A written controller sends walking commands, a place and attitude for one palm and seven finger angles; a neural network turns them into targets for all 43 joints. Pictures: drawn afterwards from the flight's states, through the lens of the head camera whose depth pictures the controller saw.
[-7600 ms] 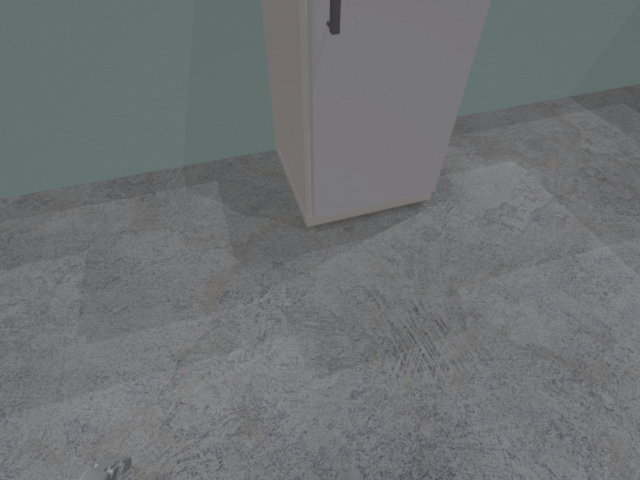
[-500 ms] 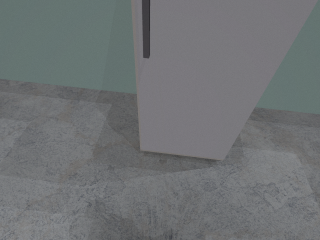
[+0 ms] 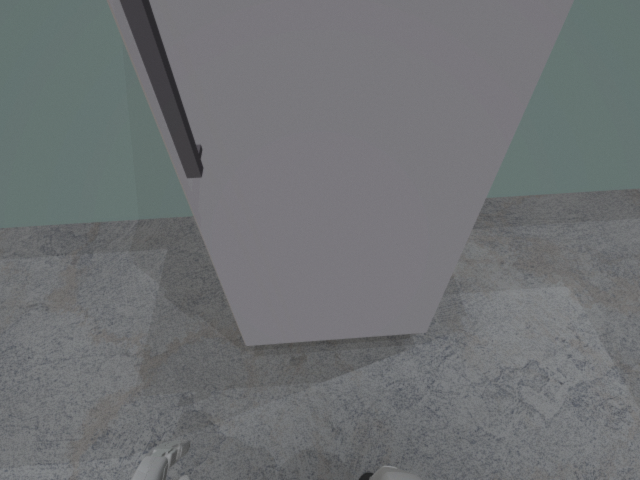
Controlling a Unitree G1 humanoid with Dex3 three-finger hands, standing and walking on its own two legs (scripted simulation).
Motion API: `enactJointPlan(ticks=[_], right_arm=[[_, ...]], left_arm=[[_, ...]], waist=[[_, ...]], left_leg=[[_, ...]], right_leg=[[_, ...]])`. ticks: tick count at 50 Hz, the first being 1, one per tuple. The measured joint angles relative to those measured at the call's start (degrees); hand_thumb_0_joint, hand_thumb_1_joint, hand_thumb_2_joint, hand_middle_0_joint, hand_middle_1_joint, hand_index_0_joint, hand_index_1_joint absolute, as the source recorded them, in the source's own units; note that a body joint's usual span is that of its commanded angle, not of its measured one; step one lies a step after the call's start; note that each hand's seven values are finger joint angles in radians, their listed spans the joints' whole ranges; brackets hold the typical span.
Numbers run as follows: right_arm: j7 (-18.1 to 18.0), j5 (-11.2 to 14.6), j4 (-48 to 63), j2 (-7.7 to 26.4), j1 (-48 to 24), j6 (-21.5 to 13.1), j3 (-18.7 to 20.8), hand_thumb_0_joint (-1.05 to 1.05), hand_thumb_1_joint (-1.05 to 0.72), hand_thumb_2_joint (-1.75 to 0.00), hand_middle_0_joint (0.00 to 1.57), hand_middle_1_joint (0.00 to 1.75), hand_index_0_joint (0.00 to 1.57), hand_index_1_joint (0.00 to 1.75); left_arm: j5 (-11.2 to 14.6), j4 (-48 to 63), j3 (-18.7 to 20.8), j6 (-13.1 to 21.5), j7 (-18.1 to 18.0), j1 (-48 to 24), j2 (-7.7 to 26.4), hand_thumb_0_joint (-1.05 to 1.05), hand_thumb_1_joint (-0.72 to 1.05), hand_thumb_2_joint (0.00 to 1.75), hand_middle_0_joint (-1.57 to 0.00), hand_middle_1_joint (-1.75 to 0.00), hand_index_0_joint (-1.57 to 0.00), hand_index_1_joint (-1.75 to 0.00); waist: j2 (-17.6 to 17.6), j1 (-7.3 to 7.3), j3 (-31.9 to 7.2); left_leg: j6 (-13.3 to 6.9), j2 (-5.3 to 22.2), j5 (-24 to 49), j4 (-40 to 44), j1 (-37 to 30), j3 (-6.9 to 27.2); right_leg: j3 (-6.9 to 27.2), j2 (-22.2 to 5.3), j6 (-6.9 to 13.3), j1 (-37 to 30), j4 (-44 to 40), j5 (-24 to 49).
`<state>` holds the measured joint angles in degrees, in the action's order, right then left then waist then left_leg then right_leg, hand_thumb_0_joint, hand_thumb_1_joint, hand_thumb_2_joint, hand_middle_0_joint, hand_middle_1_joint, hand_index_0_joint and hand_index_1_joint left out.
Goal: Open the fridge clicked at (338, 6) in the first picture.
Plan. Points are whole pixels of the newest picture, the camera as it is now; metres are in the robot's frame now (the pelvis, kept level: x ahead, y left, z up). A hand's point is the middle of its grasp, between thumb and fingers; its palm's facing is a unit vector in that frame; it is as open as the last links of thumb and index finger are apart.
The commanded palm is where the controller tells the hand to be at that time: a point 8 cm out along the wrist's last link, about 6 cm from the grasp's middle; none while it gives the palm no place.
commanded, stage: take the last steps up to it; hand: left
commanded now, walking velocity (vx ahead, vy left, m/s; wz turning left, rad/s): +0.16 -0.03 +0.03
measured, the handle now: (159, 52) +0.55 +0.19 +0.26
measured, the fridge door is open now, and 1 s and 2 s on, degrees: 0 0 0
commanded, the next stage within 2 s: come to a stop and stand still in 0.02 s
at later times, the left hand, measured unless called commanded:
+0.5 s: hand out of the picture +0.10 +0.19 -0.17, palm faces +0.06 -0.98 -0.20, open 7.3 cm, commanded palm none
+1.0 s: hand out of the picture +0.03 +0.16 -0.16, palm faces +0.03 -0.97 -0.23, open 7.4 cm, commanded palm none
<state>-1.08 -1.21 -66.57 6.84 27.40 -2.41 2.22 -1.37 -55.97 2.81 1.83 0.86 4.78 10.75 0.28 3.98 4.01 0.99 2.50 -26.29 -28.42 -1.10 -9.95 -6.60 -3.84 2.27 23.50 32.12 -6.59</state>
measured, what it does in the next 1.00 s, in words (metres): steps on the spot: left foot, then right foot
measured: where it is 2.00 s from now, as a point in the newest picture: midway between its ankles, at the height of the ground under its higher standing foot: outside the picture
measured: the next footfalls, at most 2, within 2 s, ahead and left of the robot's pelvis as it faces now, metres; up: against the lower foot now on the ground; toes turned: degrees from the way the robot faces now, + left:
left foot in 0.34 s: +0.18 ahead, +0.12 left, +0.00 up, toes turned +5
right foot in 0.66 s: +0.08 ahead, -0.13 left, +0.00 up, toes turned -3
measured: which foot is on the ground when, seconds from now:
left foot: down 0.00-0.00, up 0.02-0.32, down 0.34-1.00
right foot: down 0.00-0.38, up 0.40-0.64, down 0.66-1.00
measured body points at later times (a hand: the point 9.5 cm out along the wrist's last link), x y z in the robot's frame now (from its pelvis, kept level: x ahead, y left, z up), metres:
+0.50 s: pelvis +0.07 +0.01 +0.01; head +0.09 +0.02 +0.46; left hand +0.10 +0.24 -0.15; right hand +0.17 -0.22 -0.13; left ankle +0.14 +0.11 -0.72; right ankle +0.06 -0.11 -0.69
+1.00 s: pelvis -0.03 -0.02 +0.00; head -0.05 -0.04 +0.45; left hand +0.02 +0.21 -0.14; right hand -0.02 -0.25 -0.16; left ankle +0.09 +0.07 -0.72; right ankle +0.04 -0.13 -0.72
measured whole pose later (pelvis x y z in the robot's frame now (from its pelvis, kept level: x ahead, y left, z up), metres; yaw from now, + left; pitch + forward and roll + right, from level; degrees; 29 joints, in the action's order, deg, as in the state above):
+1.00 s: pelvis -0.03 -0.02 +0.00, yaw +0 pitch -4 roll +0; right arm -0.2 -1.4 -56.9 9.6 19.5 2.9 1.7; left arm -1.5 -53.8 0.8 -1.4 -1.9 17.2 8.5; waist 2.1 0.8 0.9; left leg -3.1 0.3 -13.2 -34.6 22.3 -4.5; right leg -2.6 0.1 1.8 19.3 38.6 -20.7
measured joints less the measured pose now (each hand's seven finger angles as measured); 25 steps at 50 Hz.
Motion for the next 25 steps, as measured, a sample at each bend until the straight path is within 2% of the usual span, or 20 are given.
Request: enactJointPlan(ticks=[3, 4, 6, 8, 10, 14, 16, 17, 20, 23, 25], right_arm=[[0.18, 0.79, -0.51, 0.51, -1.70, 1.36, 0.15, 0.00, -0.91, -0.90, 0.20, 0.29, 0.21, 0.30], [0.18, 0.77, -0.25, 0.78, -2.60, 1.69, 0.32, 0.01, -0.91, -0.90, 0.20, 0.29, 0.20, 0.30], [0.22, 0.46, 0.84, 1.43, -4.75, 2.05, 0.61, 0.01, -0.91, -0.90, 0.20, 0.29, 0.20, 0.30], [0.15, 0.23, 2.42, 1.89, -7.03, 2.08, 0.74, 0.01, -0.91, -0.90, 0.20, 0.29, 0.20, 0.30], [-0.10, 0.24, 3.89, 2.11, -9.38, 1.97, 0.57, 0.01, -0.91, -0.90, 0.20, 0.29, 0.20, 0.30], [-0.86, 0.51, 5.57, 2.74, -14.08, 2.05, 0.25, 0.01, -0.93, -0.90, 0.20, 0.29, 0.20, 0.30], [-0.82, 0.75, 6.11, 3.44, -15.70, 2.36, 0.37, 0.01, -0.94, -0.90, 0.20, 0.29, 0.20, 0.30], [-0.73, 0.78, 6.44, 3.71, -16.22, 2.38, 0.44, 0.01, -0.94, -0.90, 0.20, 0.29, 0.20, 0.30], [-0.66, 0.61, 7.24, 2.84, -17.99, 2.77, 0.28, 0.01, -0.94, -0.90, 0.20, 0.29, 0.20, 0.30], [-0.88, 0.39, 8.42, 2.19, -19.66, 2.92, -0.08, 0.00, -0.93, -0.90, 0.20, 0.29, 0.20, 0.30], [-0.85, 0.24, 9.10, 2.03, -20.92, 3.23, -0.11, 0.00, -0.92, -0.90, 0.20, 0.29, 0.20, 0.30]], left_arm=[[0.42, -0.28, -0.41, 1.67, -0.58, -0.06, -1.25, 0.00, 0.91, 0.90, -0.19, -0.30, -0.20, -0.30], [0.53, -0.53, -0.63, 1.61, -0.76, 0.44, -1.73, 0.00, 0.91, 0.90, -0.19, -0.30, -0.20, -0.30], [0.57, -1.44, -0.97, 1.31, -1.27, 1.90, -2.71, 0.00, 0.91, 0.90, -0.20, -0.30, -0.20, -0.30], [0.97, -2.14, -0.13, 1.36, -2.36, 3.52, -3.15, -0.01, 0.93, 0.90, -0.20, -0.30, -0.21, -0.30], [0.69, -2.73, 0.05, 1.11, -2.87, 4.60, -2.43, -0.02, 0.95, 0.90, -0.20, -0.30, -0.21, -0.30], [0.37, -4.36, -0.75, -0.28, -2.86, 6.26, -1.78, -0.02, 0.95, 0.90, -0.20, -0.30, -0.21, -0.30], [0.50, -4.79, -0.95, -1.25, -2.83, 7.21, -1.81, -0.01, 0.94, 0.90, -0.20, -0.30, -0.21, -0.30], [0.56, -4.87, -0.95, -1.78, -2.81, 7.70, -1.85, -0.01, 0.93, 0.90, -0.20, -0.30, -0.21, -0.30], [0.77, -4.72, -0.70, -3.45, -2.99, 8.26, -1.12, 0.00, 0.92, 0.90, -0.20, -0.30, -0.20, -0.30], [0.80, -4.27, -0.69, -4.36, -2.96, 8.45, -0.79, 0.00, 0.92, 0.90, -0.20, -0.30, -0.20, -0.30], [0.74, -3.83, -0.55, -4.54, -2.94, 8.57, -0.84, 0.00, 0.91, 0.90, -0.20, -0.30, -0.20, -0.30]], waist=[[1.60, -0.40, 1.52], [1.89, -0.63, 1.53], [2.28, -1.02, 1.16], [2.32, -1.34, 0.35], [2.08, -2.02, -0.41], [1.93, -3.70, -0.89], [1.92, -4.23, -0.94], [1.98, -4.40, -1.00], [-0.94, -5.36, -0.47], [-1.76, -5.88, -0.13], [-1.23, -5.90, 0.19]], left_leg=[[-1.04, 1.02, -3.58, -27.04, 11.06, 5.10], [-1.25, 0.99, -2.75, -33.25, 14.64, 6.03], [-1.26, 1.52, 0.21, -38.51, 20.51, 6.58], [-0.63, 2.30, 2.08, -36.06, 24.46, 6.51], [0.23, 2.64, 3.55, -29.08, 26.12, 6.30], [1.31, 1.94, 7.83, -13.99, 24.33, 6.68], [1.42, 1.44, 12.31, -7.24, 21.67, 6.61], [0.75, 1.41, 15.59, -4.62, 20.24, 6.52], [-1.96, -0.22, 14.65, -4.39, 18.87, 5.05], [-2.88, -0.83, 15.35, -2.29, 18.38, 4.25], [-2.97, -0.60, 16.51, -1.26, 18.62, 4.21]], right_leg=[[-1.31, 1.48, 1.28, -0.61, 3.97, -4.17], [-1.55, 1.86, 1.36, -1.64, 3.32, -5.36], [-1.90, 2.51, 0.97, -4.01, 0.38, -5.34], [-2.17, 2.95, 0.94, -5.95, -2.65, -4.52], [-2.17, 3.18, 1.05, -7.35, -4.73, -4.11], [-1.47, 3.60, 0.47, -9.15, -5.02, -4.99], [-1.25, 3.66, -0.14, -9.44, -2.96, -6.61], [-1.26, 3.73, -0.49, -9.35, -1.40, -7.71], [0.13, 1.93, -1.96, -8.89, 2.15, -10.53], [2.64, 1.89, -2.94, -6.21, 11.03, -19.56], [3.70, 2.27, -3.32, -4.83, 15.98, -22.18]])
